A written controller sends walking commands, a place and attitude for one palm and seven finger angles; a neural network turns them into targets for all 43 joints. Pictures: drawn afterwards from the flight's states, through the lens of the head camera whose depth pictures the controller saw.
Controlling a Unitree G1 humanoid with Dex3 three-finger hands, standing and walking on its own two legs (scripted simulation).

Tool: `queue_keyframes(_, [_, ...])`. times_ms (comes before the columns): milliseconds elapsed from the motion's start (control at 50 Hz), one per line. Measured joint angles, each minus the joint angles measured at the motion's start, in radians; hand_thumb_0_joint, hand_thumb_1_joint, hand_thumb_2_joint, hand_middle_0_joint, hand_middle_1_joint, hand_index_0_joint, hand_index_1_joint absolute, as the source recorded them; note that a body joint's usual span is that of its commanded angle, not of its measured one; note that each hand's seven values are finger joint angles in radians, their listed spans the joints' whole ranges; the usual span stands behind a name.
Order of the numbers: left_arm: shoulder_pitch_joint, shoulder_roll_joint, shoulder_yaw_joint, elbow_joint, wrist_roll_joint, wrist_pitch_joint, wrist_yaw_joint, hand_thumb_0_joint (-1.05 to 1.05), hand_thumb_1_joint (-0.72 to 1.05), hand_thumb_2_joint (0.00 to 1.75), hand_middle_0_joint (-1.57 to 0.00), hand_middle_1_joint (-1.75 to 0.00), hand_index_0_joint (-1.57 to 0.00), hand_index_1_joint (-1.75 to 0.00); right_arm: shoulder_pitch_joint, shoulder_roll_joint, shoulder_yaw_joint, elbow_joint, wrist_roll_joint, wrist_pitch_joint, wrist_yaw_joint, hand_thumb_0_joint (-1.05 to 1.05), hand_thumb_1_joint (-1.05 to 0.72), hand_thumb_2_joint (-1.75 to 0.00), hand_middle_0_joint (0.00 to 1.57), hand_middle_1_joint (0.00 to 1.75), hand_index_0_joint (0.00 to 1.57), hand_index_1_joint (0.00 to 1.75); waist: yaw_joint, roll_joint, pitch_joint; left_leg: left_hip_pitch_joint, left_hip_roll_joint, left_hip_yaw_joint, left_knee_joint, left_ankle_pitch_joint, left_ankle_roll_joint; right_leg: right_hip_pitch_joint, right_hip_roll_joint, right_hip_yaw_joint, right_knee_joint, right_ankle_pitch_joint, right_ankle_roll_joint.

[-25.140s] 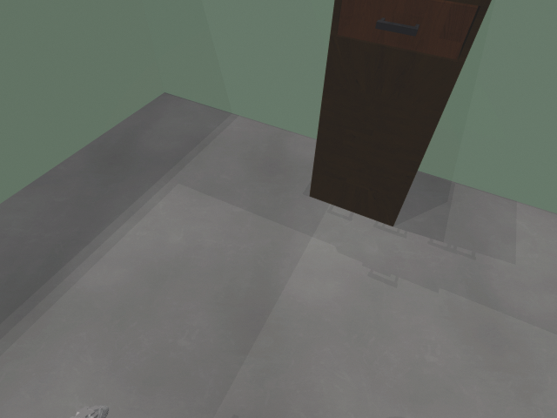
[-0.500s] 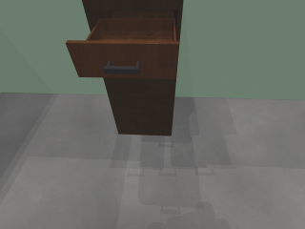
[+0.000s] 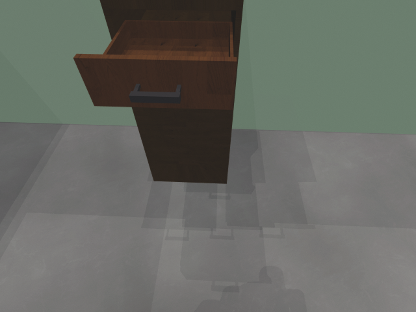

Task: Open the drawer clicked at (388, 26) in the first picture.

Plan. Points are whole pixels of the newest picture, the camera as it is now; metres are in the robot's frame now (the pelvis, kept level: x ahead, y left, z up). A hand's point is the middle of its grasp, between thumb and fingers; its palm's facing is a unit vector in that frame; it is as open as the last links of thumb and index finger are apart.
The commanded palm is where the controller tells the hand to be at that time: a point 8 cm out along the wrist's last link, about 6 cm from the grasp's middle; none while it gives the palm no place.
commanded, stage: look to check the result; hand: left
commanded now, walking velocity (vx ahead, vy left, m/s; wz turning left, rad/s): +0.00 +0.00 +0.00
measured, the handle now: (156, 92) +0.59 +0.15 +0.10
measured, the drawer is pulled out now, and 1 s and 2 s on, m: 0.30 0.30 0.30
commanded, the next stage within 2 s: stand and wait in 0.38 s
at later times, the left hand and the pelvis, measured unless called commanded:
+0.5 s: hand out of the picture +0.00 +0.16 -0.17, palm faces +0.04 -0.98 -0.20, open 7.4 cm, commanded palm none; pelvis +0.01 +0.00 +0.00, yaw +0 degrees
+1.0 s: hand out of the picture +0.02 +0.17 -0.17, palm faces +0.03 -0.98 -0.20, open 7.4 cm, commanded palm none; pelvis +0.02 -0.01 +0.00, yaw -1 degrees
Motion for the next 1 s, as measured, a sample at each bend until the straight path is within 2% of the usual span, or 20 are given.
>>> queue_keyframes(320, [0.047, -0.018, -0.006, 0.026, 0.001, -0.002, 0.002, 0.01, 0.9, 0.89, -0.2, -0.3, -0.2, -0.3, -0.043, -0.015, 0.001, -0.002, 0.003, -0.002, -0.007, 0.0, -0.92, -0.89, 0.2, 0.3, 0.2, 0.29, 0.019, -0.005, 0.008, 0.019, 0.003, 0.001, -0.011, -0.011, -0.004, 0.024, 0.004, 0.002, -0.024, -0.003, -0.002])
queue_keyframes(1000, [0.02, -0.002, -0.005, 0.006, 0.0, -0.005, 0.002, 0.01, 0.9, 0.89, -0.2, -0.3, -0.2, -0.3, -0.026, -0.006, 0.006, 0.007, 0.002, -0.004, -0.006, 0.0, -0.91, -0.89, 0.2, 0.3, 0.2, 0.3, 0.011, -0.009, 0.0, 0.036, 0.006, 0.009, -0.021, -0.023, -0.007, 0.039, 0.006, 0.01, -0.036, -0.011, -0.004])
